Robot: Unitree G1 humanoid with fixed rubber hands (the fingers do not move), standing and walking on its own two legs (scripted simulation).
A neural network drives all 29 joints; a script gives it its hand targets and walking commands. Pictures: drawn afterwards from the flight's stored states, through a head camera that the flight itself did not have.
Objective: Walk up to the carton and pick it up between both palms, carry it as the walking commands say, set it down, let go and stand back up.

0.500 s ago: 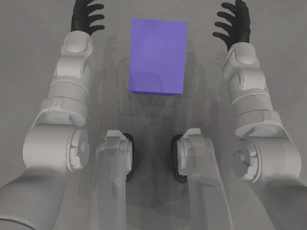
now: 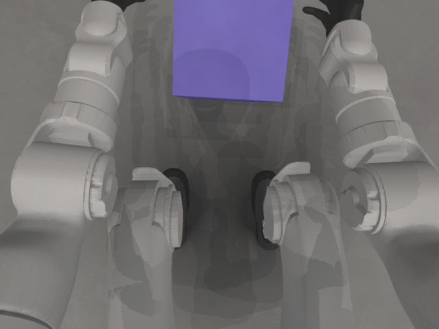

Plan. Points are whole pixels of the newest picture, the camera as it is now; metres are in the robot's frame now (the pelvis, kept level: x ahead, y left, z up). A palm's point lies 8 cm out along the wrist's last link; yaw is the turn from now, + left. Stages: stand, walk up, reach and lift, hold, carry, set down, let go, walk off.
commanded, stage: reach and lift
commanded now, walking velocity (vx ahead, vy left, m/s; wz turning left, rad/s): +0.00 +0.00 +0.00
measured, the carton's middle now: (225, 43) +0.51 -0.01 -0.27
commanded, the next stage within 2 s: none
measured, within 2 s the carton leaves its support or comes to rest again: leaves its support in 1.26 s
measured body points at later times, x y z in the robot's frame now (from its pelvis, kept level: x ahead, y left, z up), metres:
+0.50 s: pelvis -0.01 -0.01 -0.02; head +0.36 +0.00 +0.23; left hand +0.56 +0.15 -0.20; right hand +0.54 -0.16 -0.20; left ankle +0.11 +0.11 -0.37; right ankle +0.11 -0.12 -0.37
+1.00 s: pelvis -0.01 +0.00 -0.02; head +0.37 +0.01 +0.22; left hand +0.56 +0.12 -0.21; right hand +0.54 -0.13 -0.21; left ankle +0.11 +0.11 -0.37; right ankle +0.11 -0.12 -0.37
